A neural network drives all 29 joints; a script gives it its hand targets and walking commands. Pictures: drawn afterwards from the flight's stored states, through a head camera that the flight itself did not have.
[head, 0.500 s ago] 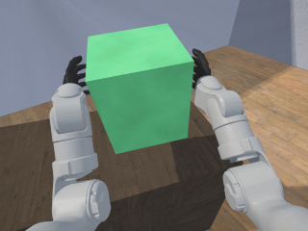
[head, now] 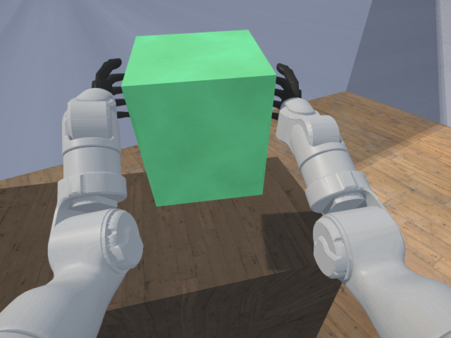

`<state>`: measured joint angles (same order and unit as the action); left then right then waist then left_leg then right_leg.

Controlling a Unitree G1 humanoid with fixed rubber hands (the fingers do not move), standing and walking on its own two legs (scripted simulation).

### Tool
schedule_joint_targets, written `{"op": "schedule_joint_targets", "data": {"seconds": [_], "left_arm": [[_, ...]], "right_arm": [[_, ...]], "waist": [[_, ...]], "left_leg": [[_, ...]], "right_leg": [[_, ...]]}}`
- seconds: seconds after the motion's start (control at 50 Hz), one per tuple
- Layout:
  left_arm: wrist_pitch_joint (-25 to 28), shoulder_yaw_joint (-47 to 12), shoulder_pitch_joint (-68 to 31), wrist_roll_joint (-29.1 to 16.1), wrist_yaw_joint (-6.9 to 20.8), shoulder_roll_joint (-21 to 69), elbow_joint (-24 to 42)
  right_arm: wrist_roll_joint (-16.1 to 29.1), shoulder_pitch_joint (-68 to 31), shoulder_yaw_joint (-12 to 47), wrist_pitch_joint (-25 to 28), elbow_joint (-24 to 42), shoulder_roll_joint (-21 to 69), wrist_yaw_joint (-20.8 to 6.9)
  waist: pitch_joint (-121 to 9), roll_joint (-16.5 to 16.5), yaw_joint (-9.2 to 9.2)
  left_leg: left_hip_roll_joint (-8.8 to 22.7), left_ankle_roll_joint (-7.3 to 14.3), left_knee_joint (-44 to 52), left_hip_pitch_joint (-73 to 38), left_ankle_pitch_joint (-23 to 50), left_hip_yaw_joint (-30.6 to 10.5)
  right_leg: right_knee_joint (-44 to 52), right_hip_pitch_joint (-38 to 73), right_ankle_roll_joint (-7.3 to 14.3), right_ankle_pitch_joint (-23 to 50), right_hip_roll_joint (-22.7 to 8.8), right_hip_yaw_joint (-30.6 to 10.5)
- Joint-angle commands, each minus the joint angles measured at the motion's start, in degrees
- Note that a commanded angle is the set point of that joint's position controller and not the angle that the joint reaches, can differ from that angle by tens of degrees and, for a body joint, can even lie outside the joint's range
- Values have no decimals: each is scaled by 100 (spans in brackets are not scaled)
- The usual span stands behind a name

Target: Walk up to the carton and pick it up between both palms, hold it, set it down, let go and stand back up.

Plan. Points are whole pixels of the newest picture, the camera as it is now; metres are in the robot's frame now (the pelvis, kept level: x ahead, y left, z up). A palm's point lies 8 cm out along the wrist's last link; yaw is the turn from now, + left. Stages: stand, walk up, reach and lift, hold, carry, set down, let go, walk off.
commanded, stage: hold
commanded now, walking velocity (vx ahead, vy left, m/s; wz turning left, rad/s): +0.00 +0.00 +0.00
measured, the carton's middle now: (201, 118) +0.43 +0.03 +0.25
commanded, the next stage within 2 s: set down in 1.82 s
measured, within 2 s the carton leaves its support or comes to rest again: neither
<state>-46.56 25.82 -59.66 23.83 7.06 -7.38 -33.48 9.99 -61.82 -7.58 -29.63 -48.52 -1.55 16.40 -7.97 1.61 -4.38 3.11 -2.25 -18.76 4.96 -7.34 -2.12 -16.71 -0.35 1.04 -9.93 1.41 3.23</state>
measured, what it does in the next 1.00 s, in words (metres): stands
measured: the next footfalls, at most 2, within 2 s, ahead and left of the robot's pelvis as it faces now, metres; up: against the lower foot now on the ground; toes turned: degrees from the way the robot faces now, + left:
none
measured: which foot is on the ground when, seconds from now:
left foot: down 0.00-1.00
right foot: down 0.00-1.00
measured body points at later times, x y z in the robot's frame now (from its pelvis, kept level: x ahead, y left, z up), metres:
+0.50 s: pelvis +0.03 +0.04 +0.00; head -0.06 +0.06 +0.44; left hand +0.38 +0.18 +0.26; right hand +0.38 -0.12 +0.27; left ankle +0.04 +0.15 -0.75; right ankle +0.00 -0.10 -0.75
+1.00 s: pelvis -0.02 -0.01 +0.00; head -0.10 +0.02 +0.44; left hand +0.38 +0.18 +0.29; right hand +0.38 -0.12 +0.29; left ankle +0.04 +0.15 -0.75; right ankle +0.00 -0.10 -0.75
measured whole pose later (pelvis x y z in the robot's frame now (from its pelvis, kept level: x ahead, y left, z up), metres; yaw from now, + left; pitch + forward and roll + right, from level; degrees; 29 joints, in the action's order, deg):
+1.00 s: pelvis -0.02 -0.01 +0.00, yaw +0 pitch -6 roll -1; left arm -47.0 24.3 -58.3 22.6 5.3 -6.9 -29.6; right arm 8.8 -61.0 -7.9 -28.5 -46.9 -1.0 16.0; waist -6.6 2.4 -4.0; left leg 3.5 -2.2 -18.2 7.0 -5.5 -2.5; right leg -18.0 -3.2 1.6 -9.1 1.9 3.4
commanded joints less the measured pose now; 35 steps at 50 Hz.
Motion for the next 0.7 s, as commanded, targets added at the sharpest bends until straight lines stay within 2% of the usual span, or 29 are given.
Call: {"op": "schedule_joint_targets", "data": {"seconds": [0.0,0.06,0.14,0.18,0.22,0.26,0.3,0.36,0.42,0.48,0.5,0.58,0.68], "left_arm": [[387,-1574,-3115,-1107,1013,3024,939],[322,-2108,-2970,-1336,989,3306,1944],[190,-2813,-2684,-1596,905,3598,3326],[76,-3128,-2584,-1615,811,3682,3750],[-58,-3320,-2537,-1578,741,3746,4056],[-212,-3421,-2396,-1500,717,3762,4230],[-331,-3484,-2261,-1506,697,3755,4442],[-477,-3424,-2192,-1419,697,3730,4431],[-545,-3228,-2100,-1343,714,3668,4213],[-547,-2888,-2084,-1179,761,3592,3713],[-529,-2777,-2099,-1138,783,3557,3554],[-373,-2391,-2321,-990,916,3488,2829],[61,-2083,-3112,-1052,1000,3204,2005]], "right_arm": [[1028,-4203,1424,408,2276,2739,-804],[1440,-3793,1878,339,2858,2681,-674],[1841,-3322,2483,193,3903,2614,-540],[1962,-3079,2584,111,4064,2485,-495],[1995,-2888,2567,31,4104,2397,-509],[2000,-2741,2510,-42,4155,2287,-558],[2038,-2610,2532,-98,4255,2262,-603],[2017,-2643,2431,-172,4305,2212,-682],[1982,-2888,2496,-184,4442,2277,-708],[1816,-3131,2513,-192,4305,2348,-716],[1764,-3255,2473,-187,4186,2385,-722],[1353,-3603,2234,-99,3705,2544,-788],[788,-4008,1720,112,2811,2865,-928]], "waist": [[-1531,-236,-93],[-2100,-301,-239],[-2362,-526,-370],[-2203,-768,-467],[-1964,-976,-555],[-1670,-1106,-600],[-1581,-1142,-602],[-1447,-1173,-559],[-1457,-872,-369],[-1372,-485,-186],[-1294,-447,-97],[-1132,-122,18],[-1065,24,76]], "left_leg": [[-598,156,-6,-733,924,469],[-615,-75,-268,-1164,2195,358],[-607,-312,-455,-1523,3260,294],[-585,-456,-487,-1606,3505,281],[-516,-522,-464,-1663,3575,244],[-467,-547,-441,-1592,3534,219],[-420,-578,-426,-1572,3638,201],[-325,-564,-342,-1443,3450,216],[-349,-459,-232,-1332,3109,276],[-388,-274,-65,-1140,2411,358],[-395,-218,3,-1060,2150,406],[-405,11,246,-865,1151,566],[-423,373,581,-318,-547,655]], "right_leg": [[432,449,-396,875,84,-138],[244,996,-398,2377,181,-93],[64,1437,-411,3299,307,-20],[75,1363,-376,3209,346,27],[152,1147,-309,2734,401,68],[168,1005,-275,2442,439,102],[146,1035,-258,2472,461,106],[125,1048,-229,2333,486,96],[153,1136,-240,2379,444,93],[190,1099,-254,2174,390,81],[221,1042,-267,2033,358,90],[366,749,-298,1115,316,98],[446,255,-341,-482,192,12]]}}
